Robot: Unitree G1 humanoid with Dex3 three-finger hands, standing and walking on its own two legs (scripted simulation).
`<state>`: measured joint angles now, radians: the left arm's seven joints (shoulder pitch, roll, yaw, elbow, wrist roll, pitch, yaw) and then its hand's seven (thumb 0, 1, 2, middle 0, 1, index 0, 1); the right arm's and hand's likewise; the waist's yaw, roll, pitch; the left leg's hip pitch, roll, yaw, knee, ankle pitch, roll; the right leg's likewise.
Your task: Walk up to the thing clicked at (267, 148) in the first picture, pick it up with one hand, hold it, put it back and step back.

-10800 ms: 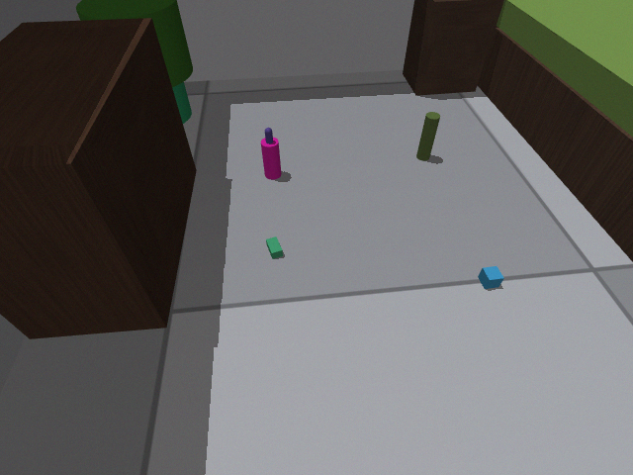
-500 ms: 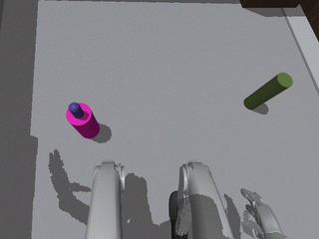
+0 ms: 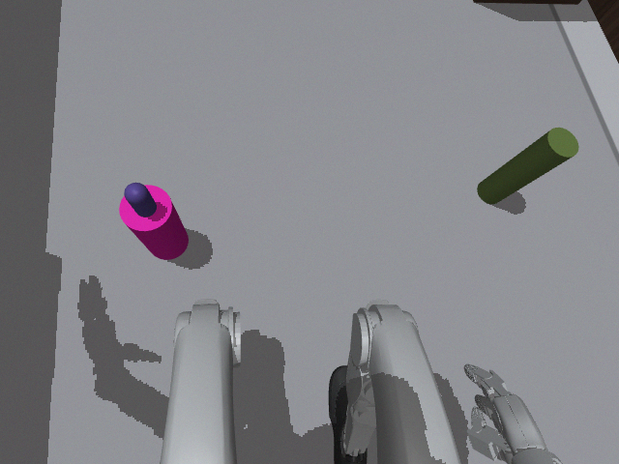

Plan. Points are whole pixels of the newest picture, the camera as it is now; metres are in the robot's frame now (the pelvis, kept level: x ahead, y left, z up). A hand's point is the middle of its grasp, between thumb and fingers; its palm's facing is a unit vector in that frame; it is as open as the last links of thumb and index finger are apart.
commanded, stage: go down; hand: left
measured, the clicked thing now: (154, 219) +0.49 +0.27 -0.30
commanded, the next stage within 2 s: none
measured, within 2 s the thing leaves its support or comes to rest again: neither
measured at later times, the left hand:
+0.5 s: hand out of the picture +0.36 +0.46 +0.00, palm faces +0.32 -0.94 -0.13, open 17.6 cm
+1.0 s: hand out of the picture +0.37 +0.46 +0.01, palm faces +0.33 -0.94 -0.11, open 17.6 cm
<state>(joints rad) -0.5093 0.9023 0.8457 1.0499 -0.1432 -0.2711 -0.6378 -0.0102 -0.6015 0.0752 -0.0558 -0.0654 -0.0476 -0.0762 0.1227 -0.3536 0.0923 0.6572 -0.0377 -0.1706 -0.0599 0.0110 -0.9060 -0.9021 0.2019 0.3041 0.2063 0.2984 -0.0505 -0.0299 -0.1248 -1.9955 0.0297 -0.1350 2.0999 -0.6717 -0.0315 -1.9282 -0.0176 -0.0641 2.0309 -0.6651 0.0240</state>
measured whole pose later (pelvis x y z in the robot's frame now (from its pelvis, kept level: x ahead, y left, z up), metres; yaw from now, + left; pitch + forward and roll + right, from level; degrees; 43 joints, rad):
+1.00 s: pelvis +0.00 +0.00 -0.03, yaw -1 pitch +32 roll -8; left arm -0.58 0.96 0.89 1.05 -0.15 -0.27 -0.66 -0.01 -0.61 0.06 -0.08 -0.07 -0.06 -0.08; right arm 0.13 -0.36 0.11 0.65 -0.03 -0.15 -0.03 0.01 -0.90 -0.90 0.20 0.30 0.21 0.30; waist -0.07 -0.03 -0.11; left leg -2.08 0.02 -0.14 2.20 -0.68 -0.02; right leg -2.00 -0.02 -0.06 2.11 -0.67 0.04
